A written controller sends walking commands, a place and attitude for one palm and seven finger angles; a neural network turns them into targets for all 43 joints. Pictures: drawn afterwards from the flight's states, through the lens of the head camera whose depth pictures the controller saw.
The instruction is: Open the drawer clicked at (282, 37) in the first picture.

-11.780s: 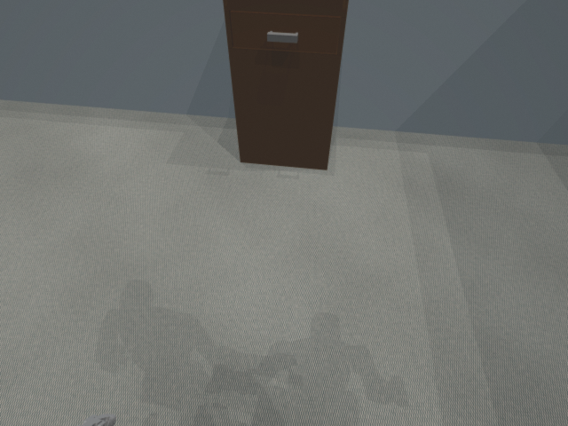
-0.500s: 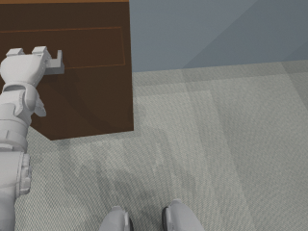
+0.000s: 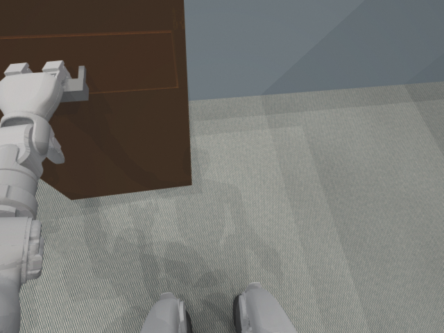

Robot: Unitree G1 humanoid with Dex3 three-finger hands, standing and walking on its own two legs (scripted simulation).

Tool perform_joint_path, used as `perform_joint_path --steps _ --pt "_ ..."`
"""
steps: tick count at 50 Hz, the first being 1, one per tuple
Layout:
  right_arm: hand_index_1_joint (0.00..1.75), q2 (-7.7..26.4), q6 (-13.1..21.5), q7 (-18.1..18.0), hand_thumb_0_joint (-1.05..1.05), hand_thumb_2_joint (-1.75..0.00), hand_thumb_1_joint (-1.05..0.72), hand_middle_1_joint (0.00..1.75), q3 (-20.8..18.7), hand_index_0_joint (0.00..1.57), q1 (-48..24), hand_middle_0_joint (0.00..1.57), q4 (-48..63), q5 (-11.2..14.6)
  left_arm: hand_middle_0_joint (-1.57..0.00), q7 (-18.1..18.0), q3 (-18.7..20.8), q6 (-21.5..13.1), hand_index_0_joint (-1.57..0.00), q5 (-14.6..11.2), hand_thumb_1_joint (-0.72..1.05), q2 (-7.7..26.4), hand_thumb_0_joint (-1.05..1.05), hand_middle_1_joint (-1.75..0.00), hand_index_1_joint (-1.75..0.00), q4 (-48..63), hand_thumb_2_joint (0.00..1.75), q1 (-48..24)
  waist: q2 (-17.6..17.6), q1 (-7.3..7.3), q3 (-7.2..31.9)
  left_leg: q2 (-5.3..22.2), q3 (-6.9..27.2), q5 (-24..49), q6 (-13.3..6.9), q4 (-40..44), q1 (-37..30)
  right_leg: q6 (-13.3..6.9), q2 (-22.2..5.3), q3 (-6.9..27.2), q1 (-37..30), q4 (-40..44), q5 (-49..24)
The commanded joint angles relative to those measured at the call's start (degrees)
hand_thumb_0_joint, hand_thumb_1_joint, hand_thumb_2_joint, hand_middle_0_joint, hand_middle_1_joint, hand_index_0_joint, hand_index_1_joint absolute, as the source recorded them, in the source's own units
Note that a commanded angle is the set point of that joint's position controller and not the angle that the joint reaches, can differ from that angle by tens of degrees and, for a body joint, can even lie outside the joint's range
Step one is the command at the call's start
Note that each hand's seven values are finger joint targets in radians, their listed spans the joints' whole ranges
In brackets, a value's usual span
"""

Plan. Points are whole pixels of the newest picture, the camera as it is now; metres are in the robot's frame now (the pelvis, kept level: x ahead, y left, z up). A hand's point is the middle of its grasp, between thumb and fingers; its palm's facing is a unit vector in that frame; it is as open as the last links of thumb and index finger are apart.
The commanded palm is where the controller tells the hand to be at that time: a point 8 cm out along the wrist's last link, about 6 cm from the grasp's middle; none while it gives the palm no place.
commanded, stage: lower the fingers behind the handle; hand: left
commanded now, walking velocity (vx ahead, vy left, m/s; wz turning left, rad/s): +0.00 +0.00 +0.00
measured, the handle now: (50, 82) +0.57 +0.28 +0.02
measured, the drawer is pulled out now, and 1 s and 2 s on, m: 0.00 0.00 0.11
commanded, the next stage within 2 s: close the thumb around the handle in 0.06 s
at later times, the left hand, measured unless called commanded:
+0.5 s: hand (49, 115) +0.50 +0.28 +0.01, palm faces -0.07 -0.03 -1.00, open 10.6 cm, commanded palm +0.50 +0.26 +0.06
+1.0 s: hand (50, 114) +0.51 +0.28 +0.01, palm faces -0.08 -0.03 -1.00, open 6.4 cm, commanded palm +0.49 +0.26 +0.06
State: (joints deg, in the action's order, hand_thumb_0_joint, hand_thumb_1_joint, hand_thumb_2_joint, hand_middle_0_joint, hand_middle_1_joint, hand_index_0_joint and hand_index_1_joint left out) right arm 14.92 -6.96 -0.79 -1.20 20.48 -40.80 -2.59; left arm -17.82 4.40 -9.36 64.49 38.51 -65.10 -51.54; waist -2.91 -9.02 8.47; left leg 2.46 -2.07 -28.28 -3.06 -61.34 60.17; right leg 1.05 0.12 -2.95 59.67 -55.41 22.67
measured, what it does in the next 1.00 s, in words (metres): stands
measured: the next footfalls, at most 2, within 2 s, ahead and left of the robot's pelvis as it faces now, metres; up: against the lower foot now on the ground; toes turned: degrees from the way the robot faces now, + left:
none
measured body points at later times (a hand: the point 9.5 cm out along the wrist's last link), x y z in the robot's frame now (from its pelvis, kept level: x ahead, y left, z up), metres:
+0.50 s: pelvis +0.00 +0.00 +0.00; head +0.15 +0.02 +0.43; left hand +0.50 +0.28 +0.06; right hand -0.01 -0.28 -0.11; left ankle -0.01 +0.08 -0.66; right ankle +0.02 -0.14 -0.66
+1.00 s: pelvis +0.01 +0.00 +0.00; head +0.16 +0.02 +0.43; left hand +0.51 +0.28 +0.06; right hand +0.00 -0.28 -0.11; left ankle -0.01 +0.08 -0.66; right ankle +0.02 -0.14 -0.66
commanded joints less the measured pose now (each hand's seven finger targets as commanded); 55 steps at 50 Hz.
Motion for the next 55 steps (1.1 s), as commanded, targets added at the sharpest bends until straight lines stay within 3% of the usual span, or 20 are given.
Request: perform_joint_path --steps 1,8,15,18,20,22,24,27,29,30,33,37,39,41,44,47,48,51,52,55 --pt "0.30 11.6 0.5 -0.7 0.00 -0.90 -0.90 0.30 -3.8 0.20 11.2 0.20 1.0 -0.1 -0.30 -2.5 3.3 -0.3 -0.30 -0.9 -0.50 15.7 0.00 -1.20 -1.20 8.5 0.30 -20.9 -6.0 -0.41 27.3 -1.5 4.8 29.3 1.1 6.1 -23.0 -2.9 3.4 -0.4 -10.7 4.2 -16.0" --pt "0.30 11.8 0.5 -0.7 0.00 -0.90 -0.90 0.30 -4.0 0.20 11.5 0.20 0.8 -0.1 -0.30 -2.8 3.3 0.5 -0.30 -0.6 -0.50 16.3 0.00 -1.20 -1.20 9.0 0.30 -22.4 -7.2 -0.52 28.7 -1.4 4.9 30.6 1.4 6.0 -24.5 -2.8 3.4 -0.5 -10.7 4.1 -16.6" --pt "0.30 11.3 0.5 -0.5 0.00 -0.90 -0.90 0.30 -4.3 0.20 11.3 0.20 1.0 -0.2 -0.33 -2.6 2.3 0.3 -0.33 -0.8 -0.11 13.5 0.00 -1.24 -1.24 11.0 0.47 -19.9 -8.0 0.32 29.5 -1.2 4.9 33.6 1.7 6.4 -27.0 -2.9 3.5 -0.6 -11.7 4.7 -17.7" --pt "0.30 11.2 0.6 -0.5 0.00 -0.90 -0.90 0.30 -4.4 0.20 11.2 0.20 0.8 -0.1 -0.34 -2.6 1.6 0.0 -0.34 -1.0 0.06 12.4 0.00 -1.26 -1.26 10.8 0.54 -20.4 -7.0 -0.28 28.6 -1.2 4.9 32.4 1.5 6.4 -26.3 -2.8 3.5 -0.5 -11.4 4.9 -17.3" --pt "0.30 11.4 0.5 -0.5 0.00 -0.90 -0.90 0.30 -4.2 0.20 10.9 0.20 0.7 -0.1 -0.35 -2.7 2.8 0.1 -0.35 -0.9 0.17 14.0 0.00 -1.27 -1.27 9.6 0.59 -18.7 -6.5 0.29 27.1 -1.4 4.6 30.7 1.4 6.8 -25.0 -3.0 3.5 -0.5 -12.0 5.0 -16.8" --pt "0.30 11.2 0.7 -0.5 0.00 -0.90 -0.90 0.30 -4.3 0.20 11.1 0.20 0.8 -0.2 -0.36 -2.8 2.0 -0.3 -0.36 -0.8 0.28 13.1 0.00 -1.28 -1.28 10.6 0.64 -20.1 -7.4 -0.08 28.6 -1.4 4.7 31.3 1.4 6.5 -25.7 -2.9 3.5 -0.4 -11.5 4.8 -17.0" --pt "0.30 11.5 0.6 -0.6 0.00 -0.90 -0.90 0.30 -4.0 0.20 10.9 0.20 0.6 -0.1 -0.36 -2.9 2.6 0.3 -0.36 -0.9 0.40 14.3 0.00 -1.30 -1.30 8.4 0.68 -19.4 -5.6 -0.23 26.1 -1.6 4.2 28.9 1.1 6.8 -23.2 -2.8 3.5 -0.2 -12.1 5.1 -16.5" --pt "0.30 11.6 0.6 -0.7 0.00 -0.90 -0.90 0.30 -4.0 0.20 11.4 0.20 0.6 -0.2 -0.38 -3.0 3.7 0.0 -0.38 -0.6 0.56 16.2 0.00 -1.31 -1.31 10.1 0.76 -20.7 -7.2 0.23 28.8 -1.5 4.6 32.0 1.3 6.6 -24.9 -2.9 3.4 -0.3 -12.6 4.4 -18.3" --pt "0.30 11.2 0.6 -0.6 0.00 -0.90 -0.90 0.30 -4.4 0.20 11.4 0.20 0.6 -0.2 -0.38 -3.0 1.9 0.2 -0.38 -0.6 0.68 13.0 0.00 -1.33 -1.33 10.1 0.80 -20.1 -7.6 -0.25 29.0 -1.2 4.9 34.2 1.7 6.4 -26.7 -2.9 3.5 -0.6 -11.3 4.5 -18.3" --pt "0.30 11.3 0.6 -0.4 0.00 -0.90 -0.90 0.30 -4.4 0.20 11.5 0.20 0.6 -0.3 -0.39 -3.0 2.5 0.1 -0.39 -1.0 0.73 13.3 0.00 -1.33 -1.33 10.8 0.83 -19.4 -7.6 0.29 29.8 -1.2 4.7 35.1 1.6 6.2 -27.1 -2.8 3.5 -0.5 -12.1 4.7 -19.1" --pt "0.30 11.4 0.3 -0.4 0.00 -0.90 -0.90 0.30 -4.3 0.20 11.3 0.20 0.4 -0.2 -0.40 -2.7 2.2 0.5 -0.40 -1.2 0.90 13.2 0.00 -1.35 -1.35 9.3 0.90 -19.3 -6.2 -0.25 28.0 -1.3 4.6 33.7 1.5 6.2 -25.7 -2.7 3.5 -0.4 -11.9 4.8 -18.8" --pt "0.30 11.5 0.2 -0.5 0.00 -0.90 -0.90 0.30 -4.2 0.20 11.5 0.20 0.6 -0.2 -0.40 -2.5 3.6 0.4 -0.40 -1.1 0.90 14.9 0.00 -1.35 -1.35 9.6 0.90 -17.7 -6.5 0.87 29.6 -1.3 4.7 35.6 1.6 6.4 -26.5 -2.8 3.5 -0.3 -13.2 4.4 -19.9" --pt "0.30 11.3 0.2 -0.5 0.00 -0.90 -0.90 0.30 -4.2 0.20 11.2 0.20 0.7 -0.2 -0.40 -2.4 2.1 0.2 -0.40 -1.3 0.90 13.2 0.00 -1.35 -1.35 10.2 0.90 -19.7 -6.0 -0.19 27.9 -1.3 4.4 33.4 1.3 6.5 -25.4 -2.7 3.5 -0.3 -12.9 5.0 -19.1" --pt "0.30 11.5 0.3 -0.7 0.00 -0.90 -0.90 0.30 -4.2 0.20 11.2 0.20 0.5 -0.3 -0.40 -2.7 3.4 0.0 -0.40 -1.1 0.90 15.0 0.00 -1.35 -1.35 10.5 0.90 -20.0 -6.5 0.16 29.4 -1.4 4.6 33.9 1.4 6.3 -25.8 -2.8 3.4 -0.2 -13.0 4.5 -19.4" --pt "0.30 11.2 0.3 -0.5 0.00 -0.90 -0.90 0.30 -4.4 0.20 11.2 0.20 0.6 -0.2 -0.40 -2.8 2.1 0.2 -0.40 -0.8 0.90 12.9 0.00 -1.35 -1.35 10.8 0.90 -19.7 -7.7 0.04 28.3 -1.1 4.8 35.1 1.7 6.5 -27.0 -2.9 3.5 -0.5 -11.7 4.7 -18.7" --pt "0.30 11.1 0.2 -0.3 0.00 -0.90 -0.90 0.30 -4.6 0.20 11.4 0.20 0.5 -0.3 -0.40 -3.1 2.6 0.0 -0.40 -0.9 0.90 12.7 0.00 -1.35 -1.35 11.7 0.90 -18.5 -8.2 0.63 30.5 -0.9 5.2 37.9 2.0 6.1 -28.9 -2.8 3.5 -0.6 -11.7 4.4 -19.3" --pt "0.30 10.9 0.3 -0.3 0.00 -0.90 -0.90 0.30 -4.7 0.20 11.1 0.20 0.4 -0.3 -0.40 -3.1 0.9 0.2 -0.40 -1.1 0.90 10.5 0.00 -1.35 -1.35 10.7 0.90 -18.8 -7.5 -0.25 28.8 -0.8 5.2 36.4 2.0 6.2 -28.5 -2.8 3.6 -0.8 -10.9 4.8 -18.5" --pt "0.30 11.1 0.3 -0.1 0.00 -0.90 -0.90 0.30 -4.6 0.20 11.1 0.20 0.7 -0.3 -0.40 -3.0 2.6 0.2 -0.40 -1.4 0.90 11.6 0.00 -1.35 -1.35 11.5 0.90 -15.1 -7.2 1.59 29.9 -1.0 4.9 37.5 1.9 6.8 -28.6 -3.0 3.6 -0.6 -13.2 4.7 -19.6" --pt "0.30 10.8 0.2 0.0 0.00 -0.90 -0.90 0.30 -4.7 0.20 10.8 0.20 0.9 -0.1 -0.40 -3.0 1.1 0.3 -0.40 -1.4 0.90 9.6 0.00 -1.35 -1.35 11.7 0.90 -14.2 -7.9 1.37 29.8 -0.8 4.9 37.9 2.1 6.9 -29.3 -2.9 3.6 -0.7 -12.7 5.0 -19.4" --pt "0.30 10.8 -0.1 0.1 0.00 -0.90 -0.90 0.30 -4.7 0.20 10.6 0.20 1.1 -0.1 -0.40 -2.8 1.9 0.5 -0.40 -1.7 0.90 10.0 0.00 -1.35 -1.35 12.5 0.90 -11.5 -5.9 2.21 29.2 -0.9 4.3 37.2 1.8 7.7 -28.7 -2.9 3.7 -0.7 -15.0 5.5 -20.0"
